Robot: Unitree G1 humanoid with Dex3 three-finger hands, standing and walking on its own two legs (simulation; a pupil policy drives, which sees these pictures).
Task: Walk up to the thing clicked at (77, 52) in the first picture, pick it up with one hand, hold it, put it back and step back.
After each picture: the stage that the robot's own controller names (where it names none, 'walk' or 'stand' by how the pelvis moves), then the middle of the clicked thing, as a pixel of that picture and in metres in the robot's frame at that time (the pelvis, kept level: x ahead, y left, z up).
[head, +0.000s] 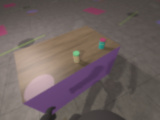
stand; (76, 57) +0.61 +0.19 -0.08
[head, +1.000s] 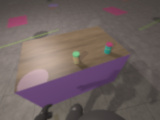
rise first; (76, 57) +0.56 +0.20 -0.06
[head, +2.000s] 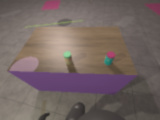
rise first; (68, 58) +0.49 +0.29 -0.06
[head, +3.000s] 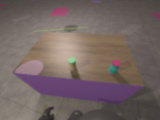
stand; (72, 64) +0.48 +0.21 -0.06
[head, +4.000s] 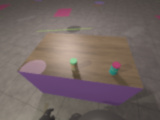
stand; (74, 64) +0.49 +0.20 -0.08
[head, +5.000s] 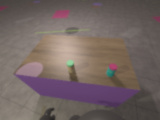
stand; (70, 66) +0.47 +0.22 -0.08
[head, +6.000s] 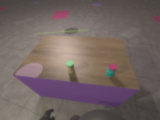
stand; (70, 67) +0.47 +0.23 -0.08
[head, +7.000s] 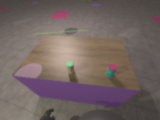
rise first; (70, 67) +0.46 +0.23 -0.08
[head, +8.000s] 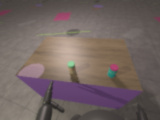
rise first; (71, 67) +0.46 +0.24 -0.08
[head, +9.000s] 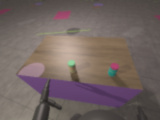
go down; (72, 66) +0.47 +0.23 -0.08
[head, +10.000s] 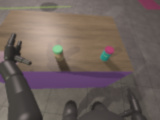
go down; (58, 53) +0.49 +0.22 -0.02
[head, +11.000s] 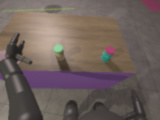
go down; (59, 53) +0.49 +0.23 -0.01
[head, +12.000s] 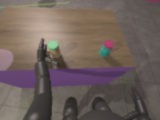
close in; (54, 49) +0.50 +0.23 +0.02
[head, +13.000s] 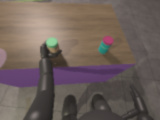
close; (53, 47) +0.50 +0.22 +0.03
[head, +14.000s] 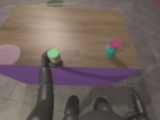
lift; (55, 57) +0.42 +0.24 +0.03
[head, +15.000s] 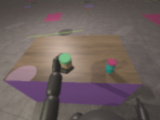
lift; (66, 63) +0.35 +0.17 +0.16
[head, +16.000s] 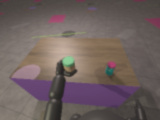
hold; (69, 66) +0.33 +0.16 +0.14
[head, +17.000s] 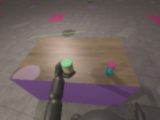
hold; (68, 68) +0.33 +0.18 +0.12
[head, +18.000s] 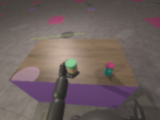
hold; (72, 68) +0.33 +0.15 +0.12
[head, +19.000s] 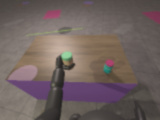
crouch; (68, 61) +0.39 +0.18 +0.11
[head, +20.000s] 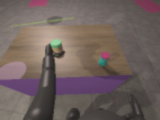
lower; (58, 49) +0.48 +0.22 +0.10
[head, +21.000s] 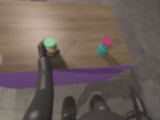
lower; (51, 47) +0.50 +0.22 +0.03
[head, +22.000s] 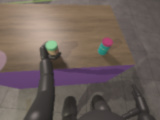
lower; (53, 50) +0.48 +0.22 +0.03
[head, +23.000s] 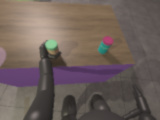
lower; (53, 49) +0.48 +0.22 +0.03
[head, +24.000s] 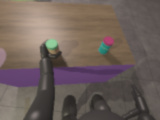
rest; (53, 49) +0.49 +0.22 +0.03
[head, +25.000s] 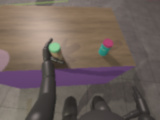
withdraw; (56, 52) +0.47 +0.21 +0.02
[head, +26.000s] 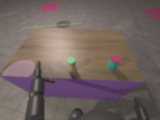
sink last; (71, 64) +0.45 +0.18 -0.02
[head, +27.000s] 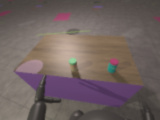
stand; (73, 64) +0.47 +0.21 -0.03
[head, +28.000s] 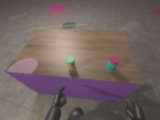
stand; (70, 63) +0.45 +0.21 -0.02
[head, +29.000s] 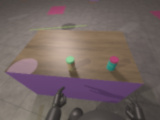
stand; (70, 63) +0.45 +0.21 -0.02
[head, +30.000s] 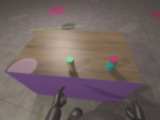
stand; (70, 63) +0.46 +0.21 -0.02
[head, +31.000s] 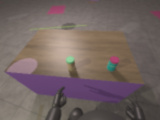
stand; (70, 63) +0.45 +0.21 -0.02
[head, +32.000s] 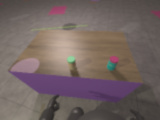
stand; (71, 63) +0.46 +0.20 -0.03
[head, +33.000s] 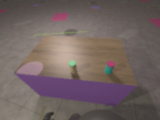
stand; (72, 66) +0.48 +0.21 -0.08
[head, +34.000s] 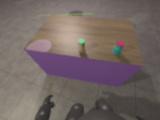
walk; (81, 45) +0.64 +0.13 -0.05
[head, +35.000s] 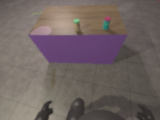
walk; (76, 25) +0.94 +0.25 -0.05
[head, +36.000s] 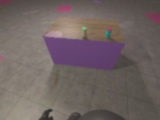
stand; (84, 32) +1.08 +0.18 -0.08
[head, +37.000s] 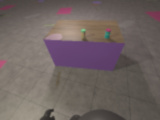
stand; (83, 33) +1.08 +0.18 -0.08
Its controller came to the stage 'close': yes
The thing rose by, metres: 0.21
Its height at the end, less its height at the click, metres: +0.00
